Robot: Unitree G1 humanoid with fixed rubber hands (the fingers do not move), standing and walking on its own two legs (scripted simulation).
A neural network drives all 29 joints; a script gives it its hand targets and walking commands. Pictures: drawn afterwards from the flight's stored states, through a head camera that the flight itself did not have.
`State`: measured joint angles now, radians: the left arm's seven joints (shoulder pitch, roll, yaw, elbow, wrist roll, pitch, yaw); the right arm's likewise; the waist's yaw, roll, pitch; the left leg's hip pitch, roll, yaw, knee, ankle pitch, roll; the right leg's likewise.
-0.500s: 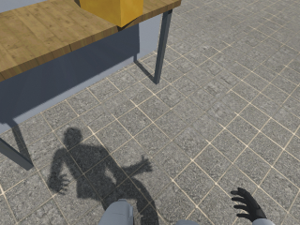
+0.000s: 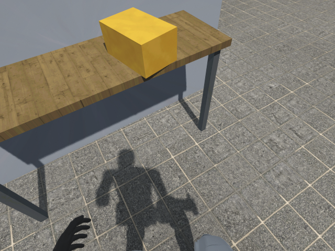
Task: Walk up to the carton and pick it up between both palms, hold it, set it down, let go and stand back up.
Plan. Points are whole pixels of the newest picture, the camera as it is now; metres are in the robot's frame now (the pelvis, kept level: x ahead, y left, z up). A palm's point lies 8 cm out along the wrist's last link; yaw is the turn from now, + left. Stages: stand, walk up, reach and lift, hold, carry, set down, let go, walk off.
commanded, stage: walk up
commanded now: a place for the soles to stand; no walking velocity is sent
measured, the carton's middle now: (139, 41) +0.86 +0.11 +0.04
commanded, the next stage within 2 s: none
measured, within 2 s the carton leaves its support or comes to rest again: neither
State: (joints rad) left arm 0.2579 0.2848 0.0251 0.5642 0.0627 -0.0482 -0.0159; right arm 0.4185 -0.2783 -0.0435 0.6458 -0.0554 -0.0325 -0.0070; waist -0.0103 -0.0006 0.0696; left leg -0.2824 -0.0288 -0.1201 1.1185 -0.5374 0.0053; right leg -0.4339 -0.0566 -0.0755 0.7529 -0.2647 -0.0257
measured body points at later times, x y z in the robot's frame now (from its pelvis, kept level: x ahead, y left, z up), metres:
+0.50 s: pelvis +0.17 -0.01 -0.01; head +0.18 +0.04 +0.44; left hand +0.13 +0.26 -0.15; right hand +0.39 -0.21 -0.07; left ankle +0.22 +0.11 -0.71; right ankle +0.09 -0.12 -0.67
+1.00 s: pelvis +0.34 -0.09 -0.01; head +0.36 -0.10 +0.44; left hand +0.35 +0.20 -0.10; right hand +0.52 -0.33 -0.12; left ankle +0.23 +0.07 -0.66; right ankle +0.45 -0.19 -0.71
